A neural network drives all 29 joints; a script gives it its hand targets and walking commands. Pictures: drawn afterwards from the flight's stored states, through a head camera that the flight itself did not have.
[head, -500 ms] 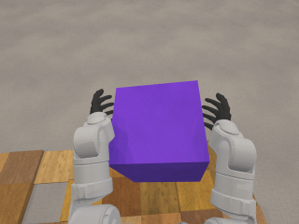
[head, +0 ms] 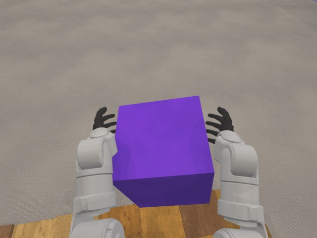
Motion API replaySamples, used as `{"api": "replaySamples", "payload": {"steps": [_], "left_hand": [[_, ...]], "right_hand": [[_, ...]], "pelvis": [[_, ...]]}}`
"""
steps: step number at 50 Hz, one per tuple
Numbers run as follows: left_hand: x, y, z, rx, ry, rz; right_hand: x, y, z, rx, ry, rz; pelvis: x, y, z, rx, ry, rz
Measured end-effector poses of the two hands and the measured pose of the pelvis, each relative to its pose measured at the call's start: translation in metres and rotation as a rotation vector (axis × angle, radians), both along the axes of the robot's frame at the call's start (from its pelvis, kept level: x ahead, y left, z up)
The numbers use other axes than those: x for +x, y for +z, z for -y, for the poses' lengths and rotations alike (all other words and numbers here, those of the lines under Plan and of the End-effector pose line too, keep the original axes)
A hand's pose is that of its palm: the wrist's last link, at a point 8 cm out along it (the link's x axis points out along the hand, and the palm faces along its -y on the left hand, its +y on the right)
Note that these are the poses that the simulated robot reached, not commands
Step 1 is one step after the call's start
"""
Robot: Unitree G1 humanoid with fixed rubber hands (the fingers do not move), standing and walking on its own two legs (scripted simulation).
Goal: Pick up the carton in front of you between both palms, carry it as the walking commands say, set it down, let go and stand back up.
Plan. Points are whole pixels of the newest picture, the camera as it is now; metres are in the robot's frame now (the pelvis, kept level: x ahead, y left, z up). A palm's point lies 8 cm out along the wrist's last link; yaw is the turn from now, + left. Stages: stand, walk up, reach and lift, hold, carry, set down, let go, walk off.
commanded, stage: carry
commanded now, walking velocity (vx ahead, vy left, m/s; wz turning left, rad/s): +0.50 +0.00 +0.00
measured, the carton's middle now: (166, 157) +0.33 +0.00 +0.00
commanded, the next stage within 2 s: none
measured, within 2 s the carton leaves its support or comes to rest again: neither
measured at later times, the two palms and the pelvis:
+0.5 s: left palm (120, 66) +0.58 +0.14 +0.12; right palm (211, 68) +0.59 -0.15 +0.11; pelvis +0.33 -0.02 +0.02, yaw +2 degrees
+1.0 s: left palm (110, 30) +0.95 +0.24 +0.06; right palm (174, 29) +0.93 -0.05 +0.08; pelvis +0.60 +0.08 -0.02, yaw +0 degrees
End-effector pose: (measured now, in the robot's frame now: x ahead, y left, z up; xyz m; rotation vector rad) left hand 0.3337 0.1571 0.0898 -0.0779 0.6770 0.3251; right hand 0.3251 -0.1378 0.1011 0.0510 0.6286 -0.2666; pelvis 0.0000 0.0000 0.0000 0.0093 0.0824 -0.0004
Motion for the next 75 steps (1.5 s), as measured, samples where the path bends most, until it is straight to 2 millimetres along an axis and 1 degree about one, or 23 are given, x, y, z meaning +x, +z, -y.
{"api": "replaySamples", "payload": {"steps": [4, 10, 15, 17, 20, 25, 29, 33, 36, 38, 40, 42, 46, 48, 51, 54, 58, 61, 65, 67, 70, 72, 75], "left_hand": [[0.033, -0.002, 0.001, -0.042, 0.007, -0.012], [0.095, 0.020, 0.002, -0.015, -0.050, 0.049], [0.152, 0.029, 0.012, 0.007, -0.071, 0.092], [0.177, 0.028, 0.019, 0.028, -0.074, 0.101], [0.208, 0.023, 0.024, 0.051, -0.074, 0.060], [0.245, 0.029, 0.016, 0.063, -0.053, 0.002], [0.287, 0.039, 0.006, 0.058, -0.051, 0.021], [0.341, 0.040, -0.009, 0.040, -0.061, 0.052], [0.391, 0.035, -0.025, 0.034, -0.057, 0.071], [0.430, 0.027, -0.037, 0.032, -0.045, 0.086], [0.472, 0.015, -0.049, 0.045, -0.033, 0.110], [0.507, 0.000, -0.059, 0.052, -0.030, 0.080], [0.559, -0.024, -0.072, 0.018, 0.004, -0.021], [0.585, -0.027, -0.079, 0.014, 0.022, -0.034], [0.628, -0.026, -0.089, 0.022, 0.039, -0.012], [0.672, -0.022, -0.096, 0.025, 0.047, 0.015], [0.728, -0.021, -0.097, 0.013, 0.047, 0.041], [0.772, -0.023, -0.093, 0.001, 0.054, 0.067], [0.830, -0.026, -0.085, 0.012, 0.061, 0.102], [0.853, -0.027, -0.085, 0.027, 0.069, 0.086], [0.877, -0.029, -0.087, 0.006, 0.090, 0.036], [0.895, -0.025, -0.089, -0.007, 0.102, 0.024], [0.927, -0.012, -0.091, -0.004, 0.107, 0.049]], "right_hand": [[0.036, 0.001, 0.000, 0.016, -0.001, -0.007], [0.099, 0.016, 0.001, 0.009, 0.040, 0.039], [0.161, 0.021, 0.011, -0.002, 0.073, 0.075], [0.187, 0.016, 0.017, 0.005, 0.080, 0.085], [0.219, 0.007, 0.022, 0.019, 0.091, 0.044], [0.264, 0.010, 0.014, 0.023, 0.125, -0.013], [0.307, 0.021, 0.004, 0.012, 0.131, 0.006], [0.358, 0.028, -0.011, -0.006, 0.117, 0.034], [0.403, 0.029, -0.026, -0.021, 0.093, 0.056], [0.436, 0.026, -0.038, -0.025, 0.063, 0.077], [0.470, 0.017, -0.050, -0.023, 0.020, 0.105], [0.498, 0.004, -0.059, -0.053, -0.007, 0.072], [0.548, -0.018, -0.072, -0.026, -0.037, -0.022], [0.576, -0.023, -0.079, -0.003, -0.047, -0.028], [0.621, -0.024, -0.089, 0.014, -0.046, -0.003], [0.665, -0.024, -0.096, 0.012, -0.036, 0.023], [0.723, -0.024, -0.096, 0.013, -0.028, 0.048], [0.769, -0.025, -0.092, 0.016, -0.021, 0.075], [0.835, -0.033, -0.085, 0.050, 0.006, 0.111], [0.862, -0.039, -0.085, 0.071, 0.017, 0.092], [0.897, -0.039, -0.088, 0.064, 0.057, 0.041], [0.923, -0.035, -0.090, 0.076, 0.077, 0.029], [0.962, -0.022, -0.093, 0.095, 0.095, 0.054]], "pelvis": [[0.042, 0.011, -0.006, -0.013, 0.001, -0.005], [0.121, 0.019, -0.004, -0.021, 0.002, -0.010], [0.201, 0.011, 0.008, -0.019, 0.007, -0.004], [0.234, 0.003, 0.015, -0.026, 0.013, 0.007], [0.273, 0.003, 0.021, -0.033, 0.031, 0.009], [0.327, 0.018, 0.019, -0.022, 0.034, -0.001], [0.371, 0.025, 0.011, -0.020, 0.030, -0.007], [0.419, 0.022, -0.005, -0.037, 0.027, 0.003], [0.457, 0.010, -0.023, -0.059, 0.024, 0.020], [0.484, -0.004, -0.037, -0.073, 0.019, 0.034], [0.507, -0.026, -0.051, -0.076, 0.005, 0.038], [0.524, -0.034, -0.059, -0.051, 0.008, 0.029], [0.558, -0.029, -0.072, -0.041, 0.004, 0.013], [0.576, -0.024, -0.078, -0.034, 0.003, 0.004], [0.606, -0.020, -0.085, -0.028, 0.007, -0.009], [0.642, -0.017, -0.088, -0.027, 0.014, -0.019], [0.699, -0.017, -0.088, -0.028, 0.025, -0.025], [0.747, -0.024, -0.085, -0.024, 0.029, -0.024], [0.819, -0.039, -0.078, -0.014, 0.047, -0.002], [0.846, -0.037, -0.075, -0.022, 0.051, -0.003], [0.882, -0.024, -0.070, -0.001, 0.054, -0.004], [0.907, -0.016, -0.069, 0.014, 0.055, -0.007], [0.943, -0.009, -0.070, 0.030, 0.047, -0.011]]}}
